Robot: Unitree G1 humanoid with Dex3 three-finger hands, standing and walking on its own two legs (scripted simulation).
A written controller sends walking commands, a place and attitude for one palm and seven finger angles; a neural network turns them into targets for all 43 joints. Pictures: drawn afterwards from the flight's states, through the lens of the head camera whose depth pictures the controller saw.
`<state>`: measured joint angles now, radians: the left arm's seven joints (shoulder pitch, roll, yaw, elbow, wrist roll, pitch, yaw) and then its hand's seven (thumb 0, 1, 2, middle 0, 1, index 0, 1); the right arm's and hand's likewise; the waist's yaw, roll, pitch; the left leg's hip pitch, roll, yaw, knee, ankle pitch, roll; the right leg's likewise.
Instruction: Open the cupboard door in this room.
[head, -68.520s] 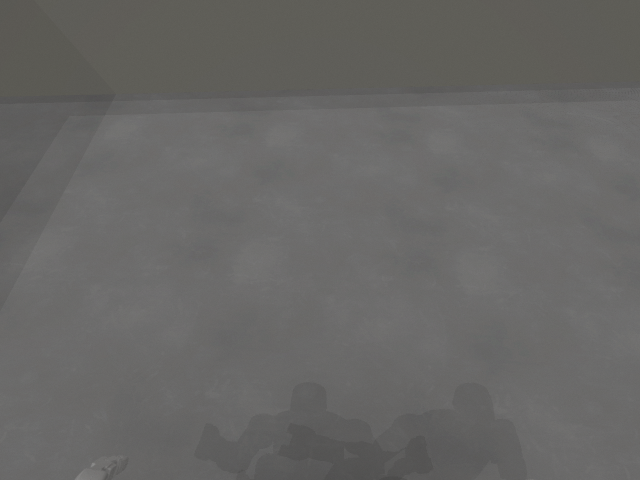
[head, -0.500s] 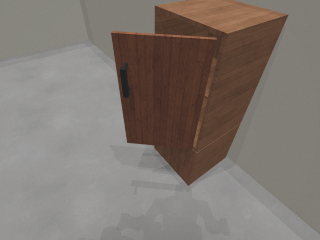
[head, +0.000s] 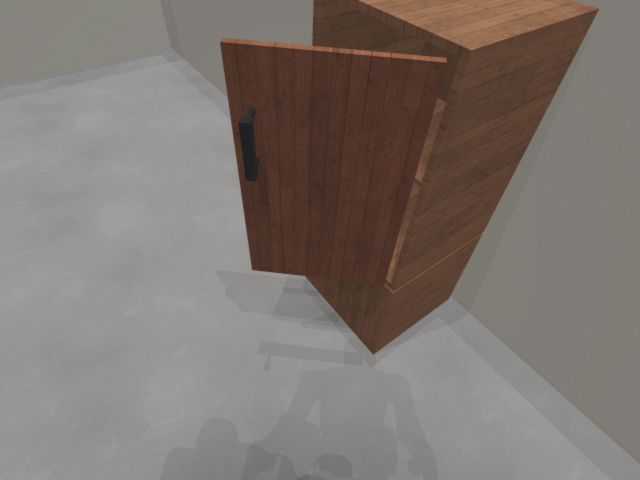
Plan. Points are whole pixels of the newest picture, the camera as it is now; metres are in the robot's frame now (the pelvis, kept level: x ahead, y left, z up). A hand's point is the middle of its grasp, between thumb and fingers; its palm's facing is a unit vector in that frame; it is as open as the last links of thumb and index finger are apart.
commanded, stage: look again from close up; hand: left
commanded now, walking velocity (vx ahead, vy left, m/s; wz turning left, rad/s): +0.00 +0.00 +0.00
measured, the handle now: (251, 144) +0.66 +0.17 +0.06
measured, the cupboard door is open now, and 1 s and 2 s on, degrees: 47 47 47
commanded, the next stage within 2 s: shuffle to correct the standing spot in 0.22 s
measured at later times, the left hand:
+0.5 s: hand out of the picture +0.02 +0.20 -0.18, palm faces -0.01 -0.98 -0.21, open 7.4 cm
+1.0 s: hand out of the picture +0.06 +0.17 -0.20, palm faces +0.04 -0.99 -0.12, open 7.4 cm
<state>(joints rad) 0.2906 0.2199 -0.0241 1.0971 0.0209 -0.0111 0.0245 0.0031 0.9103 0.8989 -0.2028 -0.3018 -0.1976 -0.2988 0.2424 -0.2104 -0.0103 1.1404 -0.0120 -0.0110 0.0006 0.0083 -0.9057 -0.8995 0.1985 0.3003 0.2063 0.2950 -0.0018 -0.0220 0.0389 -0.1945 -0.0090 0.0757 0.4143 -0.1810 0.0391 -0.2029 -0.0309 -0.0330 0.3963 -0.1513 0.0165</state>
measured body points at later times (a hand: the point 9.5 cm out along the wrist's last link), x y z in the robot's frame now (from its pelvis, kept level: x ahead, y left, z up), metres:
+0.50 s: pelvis +0.02 +0.01 +0.00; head +0.01 +0.02 +0.45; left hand +0.03 +0.25 -0.16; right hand +0.04 -0.23 -0.15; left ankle +0.03 +0.09 -0.74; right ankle +0.04 -0.13 -0.74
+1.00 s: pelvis +0.11 +0.03 -0.01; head +0.12 +0.05 +0.44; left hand +0.06 +0.22 -0.19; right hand +0.12 -0.20 -0.16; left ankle +0.08 +0.09 -0.74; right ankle +0.05 -0.12 -0.73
